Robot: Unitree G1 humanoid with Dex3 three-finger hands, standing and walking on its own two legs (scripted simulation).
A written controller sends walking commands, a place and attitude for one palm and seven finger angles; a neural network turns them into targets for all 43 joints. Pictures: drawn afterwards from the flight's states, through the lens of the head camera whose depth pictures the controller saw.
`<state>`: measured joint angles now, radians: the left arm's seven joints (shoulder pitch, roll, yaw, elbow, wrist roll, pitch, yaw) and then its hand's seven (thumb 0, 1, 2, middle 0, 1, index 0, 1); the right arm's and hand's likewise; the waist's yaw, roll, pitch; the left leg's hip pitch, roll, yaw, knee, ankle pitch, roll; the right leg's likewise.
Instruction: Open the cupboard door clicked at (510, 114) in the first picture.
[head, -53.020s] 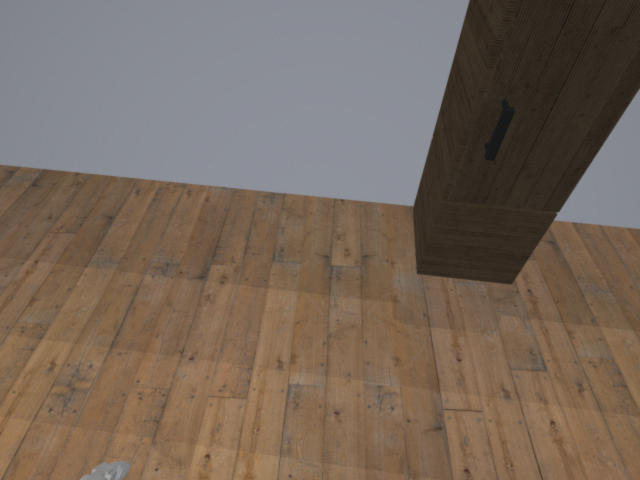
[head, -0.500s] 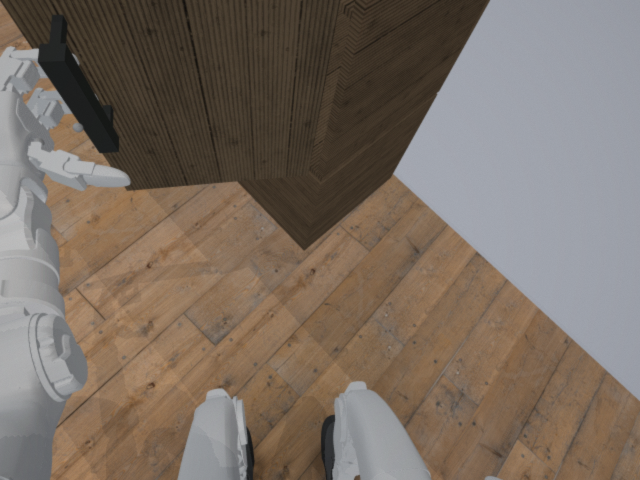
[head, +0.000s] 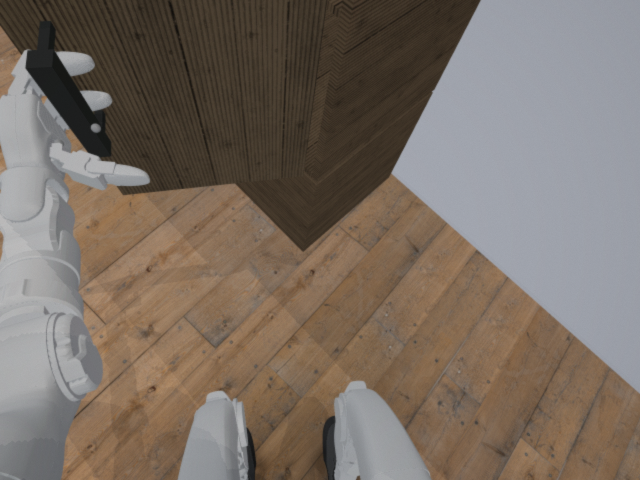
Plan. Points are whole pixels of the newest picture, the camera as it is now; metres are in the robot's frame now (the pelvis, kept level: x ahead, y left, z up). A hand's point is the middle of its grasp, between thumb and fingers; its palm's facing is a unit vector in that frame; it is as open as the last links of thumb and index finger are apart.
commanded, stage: slide the fingers in behind the handle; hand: left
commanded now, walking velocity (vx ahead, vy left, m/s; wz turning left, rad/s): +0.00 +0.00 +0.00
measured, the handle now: (76, 96) +0.56 +0.25 +0.05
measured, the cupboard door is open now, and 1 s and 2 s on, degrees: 56 56 92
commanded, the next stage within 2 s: close the thumb around the handle in 0.22 s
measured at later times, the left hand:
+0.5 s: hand (95, 129) +0.51 +0.22 +0.05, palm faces +0.10 -0.99 -0.03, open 13.1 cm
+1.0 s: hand (93, 131) +0.51 +0.22 +0.05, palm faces +0.11 -0.99 -0.02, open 5.9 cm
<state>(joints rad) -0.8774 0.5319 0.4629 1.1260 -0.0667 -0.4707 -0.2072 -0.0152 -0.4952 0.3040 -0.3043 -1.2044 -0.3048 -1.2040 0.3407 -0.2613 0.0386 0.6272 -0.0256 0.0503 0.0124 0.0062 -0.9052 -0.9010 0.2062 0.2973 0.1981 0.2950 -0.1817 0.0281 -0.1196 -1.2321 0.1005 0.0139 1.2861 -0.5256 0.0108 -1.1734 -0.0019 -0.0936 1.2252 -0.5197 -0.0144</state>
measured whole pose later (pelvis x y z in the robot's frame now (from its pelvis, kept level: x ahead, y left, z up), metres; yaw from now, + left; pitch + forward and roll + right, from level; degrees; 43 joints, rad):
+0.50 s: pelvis +0.00 +0.00 +0.00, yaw +0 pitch +27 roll -4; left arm -0.89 0.54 0.45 1.14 -0.08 -0.46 -0.22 -0.01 -0.36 0.36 -0.31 -1.22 -0.31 -1.22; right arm 0.33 -0.27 0.04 0.63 -0.02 0.05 0.01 0.01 -0.91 -0.90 0.21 0.30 0.20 0.29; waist -0.18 0.03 -0.12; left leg -1.24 0.10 0.01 1.29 -0.52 0.01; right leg -1.17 0.00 -0.10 1.22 -0.52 -0.02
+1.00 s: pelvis +0.00 +0.00 +0.00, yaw +0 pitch +26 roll -4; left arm -0.86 0.51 0.44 1.13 -0.08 -0.47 -0.20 0.01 0.70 0.81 -0.38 -1.34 -0.36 -1.34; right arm 0.34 -0.26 0.04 0.63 -0.02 0.05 0.01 0.01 -0.91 -0.90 0.21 0.30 0.20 0.30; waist -0.17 0.03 -0.13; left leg -1.21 0.09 0.01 1.27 -0.53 0.01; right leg -1.15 0.00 -0.09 1.21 -0.52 -0.01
